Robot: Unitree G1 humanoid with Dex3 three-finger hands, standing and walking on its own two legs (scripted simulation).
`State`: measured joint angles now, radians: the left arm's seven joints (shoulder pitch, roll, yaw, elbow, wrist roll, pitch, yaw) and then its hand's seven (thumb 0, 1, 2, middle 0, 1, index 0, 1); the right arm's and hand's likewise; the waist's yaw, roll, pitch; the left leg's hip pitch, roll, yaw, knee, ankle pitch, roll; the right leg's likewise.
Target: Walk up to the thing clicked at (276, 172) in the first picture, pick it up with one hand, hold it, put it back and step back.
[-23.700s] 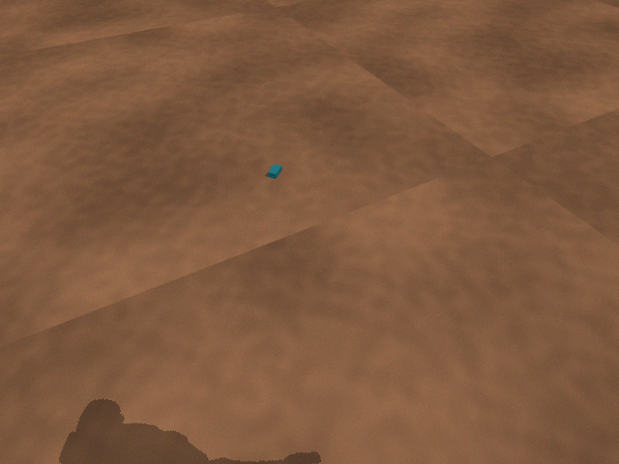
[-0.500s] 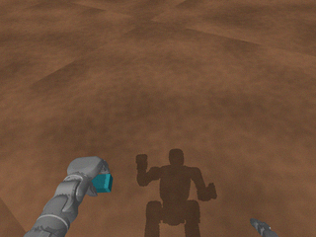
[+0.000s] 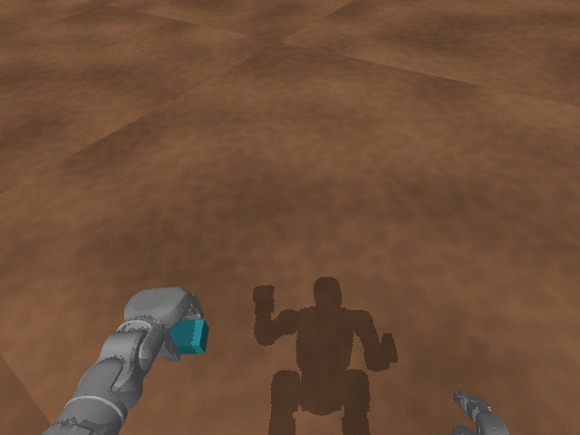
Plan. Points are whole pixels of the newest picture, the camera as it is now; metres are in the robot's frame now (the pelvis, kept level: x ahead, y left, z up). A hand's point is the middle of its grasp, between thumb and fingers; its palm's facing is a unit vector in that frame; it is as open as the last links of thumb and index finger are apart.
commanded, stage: hold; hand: left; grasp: from above
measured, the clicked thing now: (182, 337) +0.31 +0.21 -0.07
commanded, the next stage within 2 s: crouch in 0.44 s
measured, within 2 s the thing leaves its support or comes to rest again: neither
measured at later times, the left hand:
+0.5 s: hand (169, 334) +0.30 +0.22 -0.04, palm faces -0.47 -0.05 -0.88, open 7.2 cm
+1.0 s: hand (183, 353) +0.31 +0.23 -0.13, palm faces -0.45 +0.03 -0.89, open 7.2 cm
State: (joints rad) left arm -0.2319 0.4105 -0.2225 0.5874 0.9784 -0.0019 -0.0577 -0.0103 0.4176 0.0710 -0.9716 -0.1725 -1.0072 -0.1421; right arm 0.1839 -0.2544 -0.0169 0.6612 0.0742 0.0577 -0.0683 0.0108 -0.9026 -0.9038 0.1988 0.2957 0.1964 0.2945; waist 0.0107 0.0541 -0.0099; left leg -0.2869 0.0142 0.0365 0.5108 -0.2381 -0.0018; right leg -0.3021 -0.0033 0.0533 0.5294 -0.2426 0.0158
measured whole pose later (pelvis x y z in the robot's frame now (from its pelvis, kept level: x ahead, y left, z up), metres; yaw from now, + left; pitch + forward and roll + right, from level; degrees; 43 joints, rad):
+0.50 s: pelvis +0.01 +0.00 +0.00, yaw +0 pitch +1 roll +0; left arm -0.24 0.41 -0.22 0.63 0.99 -0.01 -0.05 -0.01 0.40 0.08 -0.99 -0.16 -1.02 -0.13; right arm 0.20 -0.25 -0.03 0.67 0.07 0.08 -0.07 0.01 -0.90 -0.90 0.20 0.30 0.20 0.29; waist 0.00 0.05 -0.01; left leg -0.27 0.01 0.04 0.48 -0.24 0.00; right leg -0.28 -0.01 0.05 0.50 -0.24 0.02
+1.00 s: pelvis -0.01 +0.00 -0.04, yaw +2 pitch +12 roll +0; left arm -0.40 0.37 -0.21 0.95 1.14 -0.07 0.24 -0.01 0.40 0.07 -1.01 -0.13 -1.04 -0.10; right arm 0.19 -0.26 -0.06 0.69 0.02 0.07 -0.02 0.01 -0.90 -0.90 0.20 0.30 0.20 0.29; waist -0.03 0.00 -0.07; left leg -0.70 0.02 0.00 0.85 -0.37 -0.01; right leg -0.69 0.00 0.02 0.84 -0.37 0.02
